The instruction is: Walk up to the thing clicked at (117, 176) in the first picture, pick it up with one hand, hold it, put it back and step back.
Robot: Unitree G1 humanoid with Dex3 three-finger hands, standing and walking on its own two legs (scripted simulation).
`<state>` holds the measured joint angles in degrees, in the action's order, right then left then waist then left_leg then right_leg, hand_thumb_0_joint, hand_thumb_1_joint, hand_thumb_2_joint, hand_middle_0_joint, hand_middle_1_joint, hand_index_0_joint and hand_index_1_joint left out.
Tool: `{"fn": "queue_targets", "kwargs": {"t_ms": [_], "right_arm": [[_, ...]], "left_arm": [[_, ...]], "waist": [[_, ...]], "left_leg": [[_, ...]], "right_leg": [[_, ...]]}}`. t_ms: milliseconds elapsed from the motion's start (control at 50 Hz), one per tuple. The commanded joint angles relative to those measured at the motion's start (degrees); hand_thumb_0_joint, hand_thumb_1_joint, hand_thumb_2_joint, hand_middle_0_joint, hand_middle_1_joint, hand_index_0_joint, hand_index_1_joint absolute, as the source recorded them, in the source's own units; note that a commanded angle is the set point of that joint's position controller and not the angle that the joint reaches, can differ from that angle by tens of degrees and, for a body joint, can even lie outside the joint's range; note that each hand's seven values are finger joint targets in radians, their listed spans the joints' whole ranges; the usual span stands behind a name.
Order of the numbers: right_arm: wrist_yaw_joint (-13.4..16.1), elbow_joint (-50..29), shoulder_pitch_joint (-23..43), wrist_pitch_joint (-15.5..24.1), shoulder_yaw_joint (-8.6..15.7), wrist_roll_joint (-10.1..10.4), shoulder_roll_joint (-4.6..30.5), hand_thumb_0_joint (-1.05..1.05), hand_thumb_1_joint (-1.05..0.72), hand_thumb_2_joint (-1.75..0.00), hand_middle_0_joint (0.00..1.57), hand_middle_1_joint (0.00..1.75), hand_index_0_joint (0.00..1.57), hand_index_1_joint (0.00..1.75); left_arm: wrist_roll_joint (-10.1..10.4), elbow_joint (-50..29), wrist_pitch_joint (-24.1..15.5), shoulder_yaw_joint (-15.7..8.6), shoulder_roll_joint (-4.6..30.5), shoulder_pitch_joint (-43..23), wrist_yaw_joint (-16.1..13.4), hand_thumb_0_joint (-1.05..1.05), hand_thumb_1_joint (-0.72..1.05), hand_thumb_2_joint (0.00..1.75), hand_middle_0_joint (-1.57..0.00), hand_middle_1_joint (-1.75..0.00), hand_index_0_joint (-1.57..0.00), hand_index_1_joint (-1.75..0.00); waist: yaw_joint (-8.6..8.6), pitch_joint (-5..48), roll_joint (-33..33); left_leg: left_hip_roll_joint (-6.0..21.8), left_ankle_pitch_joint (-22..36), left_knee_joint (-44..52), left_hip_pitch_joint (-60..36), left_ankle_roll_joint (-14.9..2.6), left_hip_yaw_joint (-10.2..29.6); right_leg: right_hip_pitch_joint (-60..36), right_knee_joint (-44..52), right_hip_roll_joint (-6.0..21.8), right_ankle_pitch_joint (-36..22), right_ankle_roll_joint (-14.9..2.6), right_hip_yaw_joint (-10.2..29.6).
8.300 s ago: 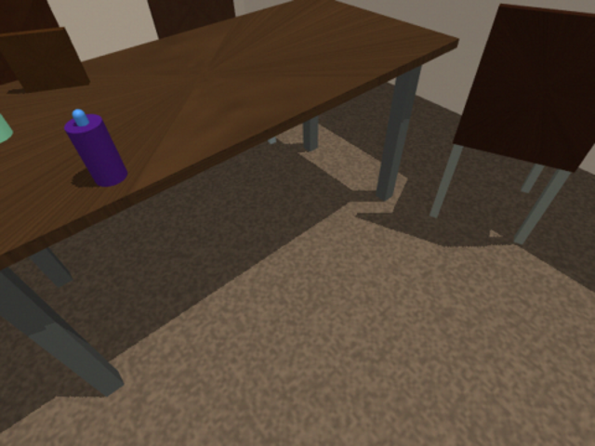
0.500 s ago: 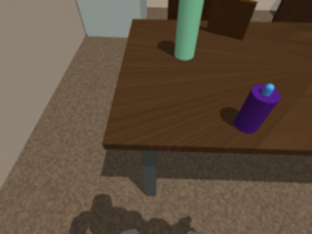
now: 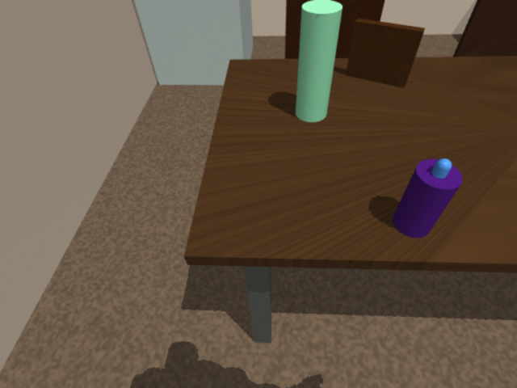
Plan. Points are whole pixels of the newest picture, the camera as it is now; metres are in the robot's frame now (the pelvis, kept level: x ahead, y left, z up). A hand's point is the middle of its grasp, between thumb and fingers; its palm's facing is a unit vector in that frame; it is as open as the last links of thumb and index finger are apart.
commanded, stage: walk up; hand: right
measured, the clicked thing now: (426, 195) +0.42 -0.25 +0.06
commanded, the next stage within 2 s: stand in 0.50 s
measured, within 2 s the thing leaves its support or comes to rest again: neither
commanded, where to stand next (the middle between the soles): +0.03 +0.01 m, yaw -2 degrees
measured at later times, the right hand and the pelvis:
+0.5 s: hand out of the picture +0.09 -0.24 -0.15, palm faces -0.02 +0.94 -0.33, open 7.4 cm; pelvis +0.00 +0.01 +0.00, yaw -1 degrees
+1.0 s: hand out of the picture +0.09 -0.25 -0.15, palm faces -0.03 +0.94 -0.33, open 7.4 cm; pelvis +0.03 +0.00 +0.01, yaw +0 degrees
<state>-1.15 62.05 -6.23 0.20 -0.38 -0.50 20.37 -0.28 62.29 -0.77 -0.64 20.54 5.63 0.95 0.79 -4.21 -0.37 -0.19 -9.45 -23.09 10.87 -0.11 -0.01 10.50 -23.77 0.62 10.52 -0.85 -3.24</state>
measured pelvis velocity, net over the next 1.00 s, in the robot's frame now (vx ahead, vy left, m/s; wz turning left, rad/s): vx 0.03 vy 0.00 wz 0.00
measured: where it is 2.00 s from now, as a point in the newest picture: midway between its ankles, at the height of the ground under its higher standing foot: outside the picture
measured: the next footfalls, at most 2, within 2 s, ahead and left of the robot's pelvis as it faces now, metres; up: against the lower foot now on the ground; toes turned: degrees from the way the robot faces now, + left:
none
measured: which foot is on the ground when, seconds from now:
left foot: down 0.00-1.00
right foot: down 0.00-1.00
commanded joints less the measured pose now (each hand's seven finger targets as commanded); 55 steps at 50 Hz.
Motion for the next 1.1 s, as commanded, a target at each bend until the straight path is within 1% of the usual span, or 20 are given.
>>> {"fn": "queue_targets", "kwargs": {"t_ms": [0, 40, 180, 220, 300, 380, 460, 480, 500, 600, 640, 700, 740, 800, 820, 860, 920, 980, 1020, 1080], "right_arm": [[0.7, -2.7, 3.7, 1.3, 3.0, 0.1, 12.2, 0.0, -0.9, -0.9, 0.2, 0.3, 0.2, 0.3], [0.7, -2.2, 3.9, 1.4, 3.0, 0.1, 12.1, 0.0, -0.9, -0.9, 0.2, 0.3, 0.2, 0.3], [0.9, -1.3, 3.9, 1.5, 3.1, 0.0, 12.3, 0.0, -0.9, -0.9, 0.2, 0.3, 0.2, 0.3], [1.0, -1.1, 4.4, 1.4, 3.1, 0.1, 12.0, 0.0, -0.9, -0.9, 0.2, 0.3, 0.2, 0.3], [1.0, -1.0, 4.2, 1.2, 3.2, 0.0, 12.2, 0.0, -0.9, -0.9, 0.2, 0.3, 0.2, 0.3], [0.9, -0.7, 4.4, 1.2, 3.3, 0.1, 12.1, 0.0, -0.9, -0.9, 0.2, 0.3, 0.2, 0.3], [0.9, -0.5, 3.8, 1.1, 3.2, 0.1, 11.9, 0.0, -0.9, -0.9, 0.2, 0.3, 0.2, 0.3], [0.9, -0.4, 3.5, 1.5, 2.7, -0.2, 11.2, 0.0, -0.9, -0.9, 0.2, 0.3, 0.2, 0.3], [1.0, -0.2, 4.3, 1.7, 2.8, -0.3, 11.6, 0.0, -0.9, -0.9, 0.2, 0.3, 0.2, 0.3], [1.1, 0.0, 3.9, 1.7, 2.6, -0.3, 11.8, 0.0, -0.9, -0.9, 0.2, 0.3, 0.2, 0.3], [1.0, -0.1, 4.0, 1.8, 2.6, -0.2, 11.6, 0.0, -0.9, -0.9, 0.2, 0.3, 0.2, 0.3], [1.1, 0.4, 3.0, 2.0, 2.5, -0.2, 11.6, 0.0, -0.9, -0.9, 0.2, 0.3, 0.2, 0.3], [1.2, 0.2, 3.7, 2.0, 2.6, -0.2, 11.7, 0.0, -0.9, -0.9, 0.2, 0.3, 0.2, 0.3], [1.1, 0.6, 2.8, 1.8, 2.4, -0.1, 11.6, 0.0, -0.9, -0.9, 0.2, 0.3, 0.2, 0.3], [1.1, 0.2, 3.6, 1.8, 2.5, -0.1, 11.5, 0.0, -0.9, -0.9, 0.2, 0.3, 0.2, 0.3], [1.1, 0.3, 2.9, 1.7, 2.3, -0.1, 11.2, 0.0, -0.9, -0.9, 0.2, 0.3, 0.2, 0.3], [1.2, 0.3, 2.9, 1.7, 2.3, -0.2, 11.4, 0.0, -0.9, -0.9, 0.2, 0.3, 0.2, 0.3], [1.3, 0.2, 3.3, 2.0, 2.2, 0.0, 11.6, 0.0, -0.9, -0.9, 0.2, 0.3, 0.2, 0.3], [1.5, 0.3, 2.4, 1.9, 2.1, -0.1, 11.5, 0.0, -0.9, -0.9, 0.2, 0.3, 0.2, 0.3], [1.5, 0.6, 3.0, 1.7, 2.0, 0.1, 11.6, 0.0, -0.9, -0.9, 0.2, 0.3, 0.2, 0.3]], "left_arm": [[0.0, -2.7, -1.2, -2.5, 12.4, -2.9, -1.0, 0.0, 0.9, 0.9, -0.2, -0.3, -0.2, -0.3], [0.1, -2.2, -1.1, -2.5, 12.2, -2.8, -1.0, 0.0, 0.9, 0.9, -0.2, -0.3, -0.2, -0.3], [0.2, -1.5, -1.0, -2.5, 12.0, -3.0, -1.0, 0.0, 0.9, 0.9, -0.2, -0.3, -0.2, -0.3], [0.2, -1.0, -0.8, -2.4, 11.7, -2.8, -1.1, 0.0, 0.9, 0.9, -0.2, -0.3, -0.2, -0.3], [-0.2, -0.8, -0.9, -2.4, 12.0, -3.3, -1.1, 0.0, 0.9, 0.9, -0.2, -0.3, -0.2, -0.3], [-0.1, -0.5, -0.9, -2.3, 11.5, -2.9, -1.1, 0.0, 0.9, 0.9, -0.2, -0.3, -0.2, -0.3], [-0.2, -0.4, -1.1, -2.4, 11.8, -3.0, -1.0, 0.0, 0.9, 0.9, -0.2, -0.3, -0.2, -0.3], [-0.4, 0.0, -1.3, -1.5, 11.1, -2.4, -1.0, 0.0, 0.9, 0.9, -0.2, -0.3, -0.2, -0.3], [-0.3, 0.1, -1.4, -1.5, 10.8, -2.0, -1.0, 0.0, 0.9, 0.9, -0.2, -0.3, -0.2, -0.3], [-0.4, 0.4, -1.4, -1.4, 11.6, -1.5, -1.1, 0.0, 0.9, 0.9, -0.2, -0.3, -0.2, -0.3], [-0.4, 0.4, -1.6, -1.3, 11.7, -1.1, -1.1, 0.0, 0.9, 0.9, -0.2, -0.3, -0.2, -0.3], [-0.4, 0.2, -1.8, -1.3, 11.9, -1.3, -1.2, 0.0, 0.9, 0.9, -0.2, -0.3, -0.2, -0.3], [-0.4, 0.3, -1.8, -1.2, 11.7, -0.9, -1.3, 0.0, 0.9, 0.9, -0.2, -0.3, -0.2, -0.3], [-0.3, 0.3, -1.7, -1.2, 11.6, -1.1, -1.2, 0.0, 0.9, 0.9, -0.2, -0.3, -0.2, -0.3], [-0.4, 0.3, -1.7, -1.0, 11.5, 0.0, -1.3, 0.0, 0.9, 0.9, -0.2, -0.3, -0.2, -0.3], [-0.3, 0.4, -1.6, -1.2, 12.0, -0.8, -1.3, 0.0, 0.9, 0.9, -0.2, -0.3, -0.2, -0.3], [-0.3, 0.0, -1.7, -1.2, 11.8, -0.8, -1.3, 0.0, 0.9, 0.9, -0.2, -0.3, -0.2, -0.3], [-0.3, 0.0, -1.9, -1.0, 11.6, -0.6, -1.3, 0.0, 0.9, 0.9, -0.2, -0.3, -0.2, -0.3], [-0.3, -0.2, -1.8, -1.4, 12.1, -1.5, -1.5, 0.0, 0.9, 0.9, -0.2, -0.3, -0.2, -0.3], [-0.1, 0.1, -1.7, -1.2, 11.7, -1.0, -1.5, 0.0, 0.9, 0.9, -0.2, -0.3, -0.2, -0.3]], "waist": [[0.05, 4.9, 0.5], [0.18, 5.1, -0.3], [0.1, 6.5, -1.4], [0.1, 5.0, -1.7], [-0.39, 5.4, -0.7], [-0.26, 4.6, -1.1], [-0.51, 4.9, 0.2], [-0.87, 8.5, -0.2], [-0.34, 7.5, -0.5], [-0.59, 3.5, -0.3], [-0.64, 4.5, 0.1], [-0.78, 4.9, 0.3], [-0.57, 4.7, -0.1], [-0.8, 3.3, -0.2], [-0.35, 4.3, 0.3], [-0.73, 3.3, 0.5], [-0.62, 4.9, -0.2], [-0.59, 7.7, 0.1], [-1.12, 7.4, 0.3], [-0.71, 6.1, 0.0]], "left_leg": [[7.3, -1.7, 6.6, -0.1, -2.04, 7.9], [7.4, -1.7, 7.1, 0.0, -1.9, 7.9], [7.8, 1.8, 7.4, -0.6, -1.81, 7.4], [7.9, 0.6, 8.0, 0.0, -1.76, 7.6], [7.8, -0.1, 7.8, -0.8, -1.81, 7.2], [7.9, -2.5, 8.6, -0.6, -1.82, 7.7], [7.4, -2.0, 8.1, -1.7, -1.54, 7.0], [8.2, -0.6, 9.3, -3.8, -1.64, 7.3], [8.3, -0.7, 9.5, -3.4, -1.59, 7.7], [7.7, -5.0, 10.6, -0.6, -1.36, 7.7], [7.5, -0.4, 9.0, -3.3, -1.41, 6.8], [7.9, 3.3, 8.8, -3.2, -1.37, 6.8], [7.7, 3.4, 8.6, -3.9, -1.22, 6.5], [7.6, 0.5, 9.4, -1.7, -1.22, 6.7], [7.4, 1.9, 8.9, -3.2, -1.1, 6.5], [7.2, -0.1, 9.1, -2.2, -0.97, 6.4], [7.5, 2.7, 8.7, -2.9, -0.98, 6.3], [8.0, 9.4, 7.3, -5.7, -1.1, 6.0], [8.1, 10.3, 7.3, -5.0, -0.98, 5.8], [8.0, 8.8, 7.6, -5.7, -0.76, 5.8]], "right_leg": [[-2.0, 7.1, 7.6, 1.1, -1.22, 8.4], [-2.6, 7.3, 7.6, 1.1, -1.15, 8.2], [-4.8, 6.2, 7.3, -3.9, -0.94, 7.5], [-3.7, 6.8, 7.1, -2.8, -0.75, 7.4], [-3.5, 7.3, 7.4, -2.9, -0.87, 7.7], [-2.5, 8.0, 7.2, -0.4, -0.81, 7.9], [-2.0, 8.7, 7.6, -0.6, -0.74, 8.6], [-4.2, 8.5, 7.4, -0.6, -0.46, 7.9], [-4.3, 8.4, 7.1, -1.1, -0.22, 7.7], [-2.1, 9.3, 7.1, 2.5, -0.1, 7.8], [-1.3, 9.7, 7.5, 1.3, -0.26, 8.1], [-3.2, 9.2, 7.7, -2.1, -0.13, 8.0], [-2.7, 9.3, 7.7, -2.2, -0.23, 7.9], [-3.4, 9.6, 7.5, -0.7, -0.13, 7.9], [-3.1, 9.8, 7.6, -1.1, -0.13, 7.8], [-2.7, 10.0, 7.5, 1.5, -0.17, 8.0], [-4.0, 9.7, 7.6, -2.0, -0.28, 8.0], [-6.1, 8.6, 8.0, -9.7, -0.25, 7.7], [-6.9, 8.3, 8.0, -11.1, -0.19, 7.5], [-5.2, 9.1, 7.7, -9.3, -0.07, 7.5]]}}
